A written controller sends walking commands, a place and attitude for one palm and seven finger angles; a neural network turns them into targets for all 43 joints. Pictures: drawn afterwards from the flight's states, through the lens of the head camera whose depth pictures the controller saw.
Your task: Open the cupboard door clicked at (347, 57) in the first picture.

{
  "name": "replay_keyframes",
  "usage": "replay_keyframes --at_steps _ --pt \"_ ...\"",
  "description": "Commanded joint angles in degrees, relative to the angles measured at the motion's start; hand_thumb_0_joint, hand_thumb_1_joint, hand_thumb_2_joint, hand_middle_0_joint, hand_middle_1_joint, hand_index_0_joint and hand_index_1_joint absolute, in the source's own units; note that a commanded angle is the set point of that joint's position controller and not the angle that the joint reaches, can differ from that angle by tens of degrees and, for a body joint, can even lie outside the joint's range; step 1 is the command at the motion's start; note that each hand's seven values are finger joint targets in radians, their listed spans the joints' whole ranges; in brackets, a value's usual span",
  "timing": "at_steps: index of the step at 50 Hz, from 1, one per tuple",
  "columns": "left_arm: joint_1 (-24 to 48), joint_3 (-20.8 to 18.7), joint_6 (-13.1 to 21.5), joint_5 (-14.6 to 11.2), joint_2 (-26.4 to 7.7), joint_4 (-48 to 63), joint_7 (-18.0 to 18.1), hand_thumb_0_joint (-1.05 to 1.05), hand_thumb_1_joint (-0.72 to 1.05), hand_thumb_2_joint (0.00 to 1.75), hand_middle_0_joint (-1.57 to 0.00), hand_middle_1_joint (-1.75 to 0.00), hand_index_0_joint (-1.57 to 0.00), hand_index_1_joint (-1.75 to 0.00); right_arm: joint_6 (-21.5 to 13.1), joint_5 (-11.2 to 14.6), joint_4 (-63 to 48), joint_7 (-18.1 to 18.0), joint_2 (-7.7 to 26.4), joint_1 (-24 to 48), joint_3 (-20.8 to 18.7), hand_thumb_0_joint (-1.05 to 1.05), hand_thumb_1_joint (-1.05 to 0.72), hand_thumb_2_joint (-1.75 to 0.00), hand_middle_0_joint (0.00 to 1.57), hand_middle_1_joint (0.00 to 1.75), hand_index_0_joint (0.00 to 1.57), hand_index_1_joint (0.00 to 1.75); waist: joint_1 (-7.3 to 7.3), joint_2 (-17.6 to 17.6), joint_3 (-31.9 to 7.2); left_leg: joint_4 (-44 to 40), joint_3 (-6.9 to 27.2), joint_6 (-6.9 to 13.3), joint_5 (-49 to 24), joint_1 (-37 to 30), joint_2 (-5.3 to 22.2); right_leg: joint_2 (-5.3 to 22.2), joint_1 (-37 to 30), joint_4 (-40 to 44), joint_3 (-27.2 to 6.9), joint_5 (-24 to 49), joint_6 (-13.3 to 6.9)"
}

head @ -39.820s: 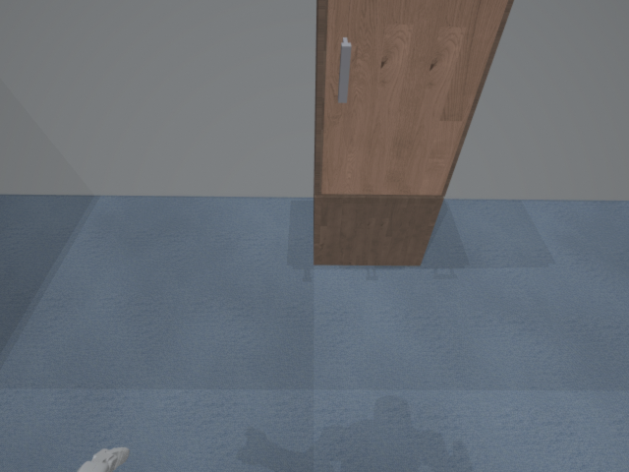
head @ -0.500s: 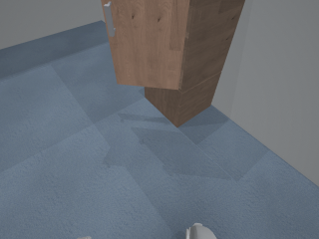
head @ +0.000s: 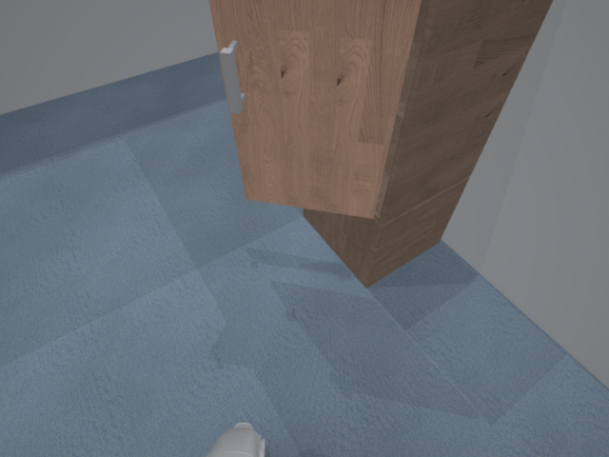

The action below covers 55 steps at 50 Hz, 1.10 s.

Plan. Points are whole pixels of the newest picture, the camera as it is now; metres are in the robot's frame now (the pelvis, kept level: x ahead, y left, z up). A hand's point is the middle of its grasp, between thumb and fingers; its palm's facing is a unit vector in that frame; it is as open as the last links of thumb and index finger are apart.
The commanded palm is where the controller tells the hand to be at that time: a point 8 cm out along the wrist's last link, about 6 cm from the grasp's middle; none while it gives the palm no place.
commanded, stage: take the last steps up to it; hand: left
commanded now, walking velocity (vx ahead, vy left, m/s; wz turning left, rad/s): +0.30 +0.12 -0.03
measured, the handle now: (235, 77) +0.82 +0.23 +0.06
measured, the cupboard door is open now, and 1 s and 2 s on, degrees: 45 45 45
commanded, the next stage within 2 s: come to a stop and stand still in 0.40 s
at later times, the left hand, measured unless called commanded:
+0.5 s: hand (169, 360) +0.28 +0.26 -0.17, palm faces -0.02 -0.98 -0.20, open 7.3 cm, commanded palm none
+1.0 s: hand (167, 353) +0.30 +0.28 -0.19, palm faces +0.00 -0.98 -0.21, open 7.3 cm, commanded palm none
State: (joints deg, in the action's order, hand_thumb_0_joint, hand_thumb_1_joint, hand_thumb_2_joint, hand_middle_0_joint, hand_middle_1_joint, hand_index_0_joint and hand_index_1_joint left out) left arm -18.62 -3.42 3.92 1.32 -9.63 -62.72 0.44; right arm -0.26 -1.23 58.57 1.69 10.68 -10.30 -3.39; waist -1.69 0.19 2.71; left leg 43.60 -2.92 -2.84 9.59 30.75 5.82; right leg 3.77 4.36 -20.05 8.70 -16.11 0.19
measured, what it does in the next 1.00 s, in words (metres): walks ahead: left foot, then right foot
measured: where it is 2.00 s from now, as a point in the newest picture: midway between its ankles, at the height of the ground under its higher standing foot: outside the picture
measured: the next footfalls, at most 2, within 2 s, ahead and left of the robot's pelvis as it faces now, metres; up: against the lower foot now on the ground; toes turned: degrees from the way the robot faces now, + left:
left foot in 0.12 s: +0.18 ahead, +0.16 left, +0.00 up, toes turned +6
right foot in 0.60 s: +0.29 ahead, -0.04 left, +0.00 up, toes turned -10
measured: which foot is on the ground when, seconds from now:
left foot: up 0.00-0.10, down 0.12-0.60, up 0.62-0.84, down 0.86-1.00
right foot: down 0.00-0.14, up 0.16-0.58, down 0.60-0.88, up 0.90-1.00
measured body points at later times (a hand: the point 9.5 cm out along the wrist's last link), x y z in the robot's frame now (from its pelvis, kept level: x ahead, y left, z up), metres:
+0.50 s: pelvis +0.18 +0.09 +0.00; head +0.20 +0.08 +0.44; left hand +0.28 +0.32 -0.15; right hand +0.15 -0.15 -0.16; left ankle +0.14 +0.15 -0.75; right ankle +0.24 -0.04 -0.71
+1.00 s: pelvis +0.22 +0.10 -0.01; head +0.24 +0.11 +0.44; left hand +0.30 +0.33 -0.17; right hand +0.24 -0.14 -0.16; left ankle +0.24 +0.20 -0.75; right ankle +0.19 -0.02 -0.71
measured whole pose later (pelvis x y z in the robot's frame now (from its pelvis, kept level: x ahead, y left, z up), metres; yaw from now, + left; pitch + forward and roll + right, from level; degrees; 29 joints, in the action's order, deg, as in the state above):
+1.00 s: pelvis +0.22 +0.10 -0.01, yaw -4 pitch +0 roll +0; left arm -9.3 -3.9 -3.8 0.9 -10.8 -58.2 1.9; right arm 1.5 -1.6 58.9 -2.1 8.2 -12.7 -2.3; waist -0.2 -1.8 3.2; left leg 31.2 -5.1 1.3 15.5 15.3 1.3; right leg 1.4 21.4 -50.4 1.0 -27.4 -0.5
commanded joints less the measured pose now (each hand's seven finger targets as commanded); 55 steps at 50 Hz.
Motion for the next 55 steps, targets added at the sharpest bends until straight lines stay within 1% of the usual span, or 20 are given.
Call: replay_keyframes --at_steps 1,3,5,6,7,11,14,24,28,29,30,31,32,37,41,43,45,48,53,55 --pt "-3.1 -1.1 0.9 0.3 -8.9 1.5 0.0 0.0 0.9 0.9 -0.2 -0.3 -0.2 -0.3 -1.5 0.0 -4.3 0.8 0.8 3.4 0.4 0.0 -0.9 -0.9 0.2 0.3 0.2 0.3 -0.69 -10.6 3.1 -7.5 -2.0 1.1 1.5 -3.5 -1.8 14.9 2.1 6.0 -7.9 18.4 -6.4" --pt "-3.0 -1.4 0.4 0.3 -9.2 1.3 0.2 0.0 0.9 0.9 -0.2 -0.3 -0.2 -0.3 -2.1 -0.1 -4.1 0.6 2.0 2.1 0.1 0.0 -0.9 -0.9 0.2 0.3 0.2 0.3 0.69 -10.3 2.1 -12.7 -3.4 2.0 2.0 -10.4 -3.6 14.4 3.1 1.9 -7.2 18.9 -5.4" --pt "-2.7 -1.0 0.0 0.0 -7.8 1.9 0.0 0.0 0.9 0.9 -0.2 -0.3 -0.2 -0.3 -2.8 -0.6 -0.5 -0.5 7.3 -10.6 -1.0 0.0 -0.9 -0.9 0.2 0.3 0.2 0.3 6.49 0.8 -4.7 -17.8 -2.0 3.6 1.2 -31.0 -2.5 9.3 11.5 -16.4 -2.5 16.4 -3.3" --pt "-5.6 -0.5 -0.2 -0.6 -4.5 2.7 -0.4 0.0 0.9 0.9 -0.2 -0.3 -0.2 -0.3 -3.2 -1.4 0.8 -1.2 13.7 -17.3 -2.5 0.0 -0.9 -0.9 0.2 0.3 0.2 0.3 7.95 16.0 -11.9 -19.0 15.8 8.8 -2.6 -43.0 11.6 1.1 23.5 -33.1 2.3 -5.9 -0.6" --pt "-2.7 0.1 0.0 -0.5 -3.8 4.6 -0.2 0.0 0.9 0.9 -0.2 -0.3 -0.2 -0.3 -2.4 -0.8 1.2 -2.1 15.3 -20.8 -2.6 0.0 -0.9 -0.9 0.2 0.3 0.2 0.3 9.15 18.6 -13.8 -24.4 23.1 13.0 -8.3 -44.3 16.8 -1.6 29.5 -46.8 -2.5 -18.7 -1.1" --pt "1.3 -0.4 -1.3 -0.1 -2.9 3.7 -0.5 0.0 0.9 0.9 -0.2 -0.3 -0.2 -0.3 -3.2 -0.4 -2.3 -3.0 6.9 -8.1 0.1 0.0 -0.9 -0.9 0.2 0.3 0.2 0.3 3.43 5.7 -1.8 -29.5 11.9 11.9 -8.3 -23.8 12.7 4.4 30.4 -54.5 -8.4 -4.7 -1.4" --pt "-1.2 -0.2 -2.4 0.0 -1.5 3.2 -0.7 0.0 0.9 0.9 -0.2 -0.3 -0.2 -0.3 -4.2 -0.2 -1.4 -3.3 5.4 -8.0 0.8 0.0 -0.9 -0.9 0.2 0.3 0.2 0.3 0.95 4.6 -1.7 -31.4 6.3 11.4 -15.1 -21.9 10.0 3.7 28.1 -49.4 -7.7 -1.2 -0.6" --pt "8.7 0.5 -2.8 0.0 -1.6 7.7 -0.8 0.0 0.9 0.9 -0.2 -0.3 -0.2 -0.3 -3.5 -0.8 1.7 -3.3 5.2 -12.1 1.0 0.0 -0.9 -0.9 0.2 0.3 0.2 0.3 2.04 4.3 0.2 -29.1 2.2 12.9 -23.1 -25.9 9.7 1.3 22.4 -22.5 -4.3 1.3 -1.0" --pt "3.5 0.9 -2.3 -0.2 -2.6 5.8 0.0 0.0 0.9 0.9 -0.2 -0.3 -0.2 -0.3 -2.8 -0.2 3.2 -4.0 4.2 -12.1 2.1 0.0 -0.9 -0.9 0.2 0.3 0.2 0.3 -0.76 0.6 -2.5 -17.4 -1.0 7.2 -29.9 -22.2 5.6 -0.1 5.0 -7.0 -4.8 15.3 -1.0" --pt "-0.5 0.4 -1.8 -0.2 -6.2 4.3 0.6 0.0 0.9 0.9 -0.2 -0.3 -0.2 -0.3 -2.6 0.5 2.7 -4.0 2.8 -12.0 2.1 0.0 -0.9 -0.9 0.2 0.3 0.2 0.3 -1.67 -5.3 -5.4 -12.4 -1.8 4.0 -21.1 -15.0 1.8 4.5 -4.9 -7.4 -12.0 38.6 -2.9" --pt "-2.7 0.1 -1.4 -0.5 -9.7 3.2 1.1 0.0 0.9 0.9 -0.2 -0.3 -0.2 -0.3 -1.9 1.2 2.7 -3.9 2.9 -13.6 1.9 0.0 -0.9 -0.9 0.2 0.3 0.2 0.3 -1.02 -8.1 -8.6 -7.5 -3.2 1.3 -1.2 -10.5 -2.7 15.1 -9.8 -8.8 -20.4 58.2 -9.2" --pt "-2.3 0.4 -1.7 -1.0 -11.4 3.1 1.3 0.0 0.9 0.9 -0.2 -0.3 -0.2 -0.3 -0.9 1.6 2.9 -3.9 2.6 -14.2 1.8 0.0 -0.9 -0.9 0.2 0.3 0.2 0.3 -0.06 -7.9 -8.8 -2.3 -2.1 0.0 21.2 -12.1 -4.4 20.7 -6.0 -5.8 -20.4 63.8 -14.6" --pt "0.8 0.3 -2.0 -0.7 -10.6 4.1 1.9 0.0 0.9 0.9 -0.2 -0.3 -0.2 -0.3 0.0 1.8 3.0 -4.1 1.3 -13.6 1.7 0.0 -0.9 -0.9 0.2 0.3 0.2 0.3 0.61 -8.9 -8.3 1.0 0.1 0.4 24.5 -12.9 -3.5 20.2 -2.1 -5.2 -20.0 61.9 -16.1" --pt "6.6 -0.7 -3.3 -0.4 -9.6 6.1 2.7 0.0 0.9 0.9 -0.2 -0.3 -0.2 -0.3 2.0 1.4 3.5 -3.8 0.5 -12.4 1.0 0.0 -0.9 -0.9 0.2 0.3 0.2 0.3 1.68 -7.9 -7.9 -2.1 -0.3 -0.3 18.7 -11.5 -4.7 14.6 -1.4 -6.7 -13.8 58.0 -11.7" --pt "9.5 -1.1 -4.4 -0.8 -8.9 7.0 2.1 0.0 0.9 0.9 -0.2 -0.3 -0.2 -0.3 2.2 0.8 4.0 -3.5 0.3 -14.5 0.3 0.0 -0.9 -0.9 0.2 0.3 0.2 0.3 3.74 -6.2 -6.5 -15.9 -1.6 0.1 1.2 -20.9 -4.0 10.5 9.0 -9.6 -11.0 32.7 -6.4" --pt "8.4 -0.6 -5.5 -1.1 -4.3 8.8 1.6 0.0 0.9 0.9 -0.2 -0.3 -0.2 -0.3 1.5 -0.1 1.3 -3.7 5.4 -11.9 -0.7 0.0 -0.9 -0.9 0.2 0.3 0.2 0.3 2.25 10.3 -5.0 -23.2 13.0 6.9 -15.3 -19.0 9.3 1.1 15.4 -16.4 -4.5 4.5 -0.2" --pt "9.3 -0.7 -6.6 -0.8 -3.9 9.0 1.8 0.0 0.9 0.9 -0.2 -0.3 -0.2 -0.3 1.2 -0.6 -1.0 -4.1 6.8 -7.2 -0.8 0.0 -0.9 -0.9 0.2 0.3 0.2 0.3 2.57 12.3 -1.8 -28.9 16.0 13.6 -10.6 -11.2 14.4 -2.3 14.7 -32.5 -7.6 -15.5 -0.3" --pt "7.0 -0.9 -6.8 -0.4 -3.3 7.7 1.2 0.0 0.9 0.9 -0.2 -0.3 -0.2 -0.3 0.9 -0.8 -2.4 -4.5 6.4 -2.8 -0.2 0.0 -0.9 -0.9 0.2 0.3 0.2 0.3 0.77 10.6 0.7 -27.1 11.2 12.7 -9.3 -12.0 10.7 -1.9 17.2 -34.8 -9.4 -12.7 -0.6" --pt "3.4 0.3 -5.1 -0.7 -3.1 5.9 1.0 0.0 0.9 0.9 -0.2 -0.3 -0.2 -0.3 0.4 0.1 -1.2 -4.1 7.6 -4.4 -0.4 0.0 -0.9 -0.9 0.2 0.3 0.2 0.3 1.16 5.9 -5.9 -22.4 8.4 10.4 -12.8 -21.9 7.7 -2.1 9.2 -10.8 -6.2 -3.5 0.3" --pt "1.6 0.4 -3.8 -0.3 -6.3 4.8 1.5 0.0 0.9 0.9 -0.2 -0.3 -0.2 -0.3 0.4 1.1 -1.3 -3.6 4.7 -4.5 -0.2 0.0 -0.9 -0.9 0.2 0.3 0.2 0.3 1.78 -2.8 -5.0 -16.3 4.1 5.1 -4.6 -18.6 1.3 3.3 5.5 1.4 -16.4 10.2 -1.9"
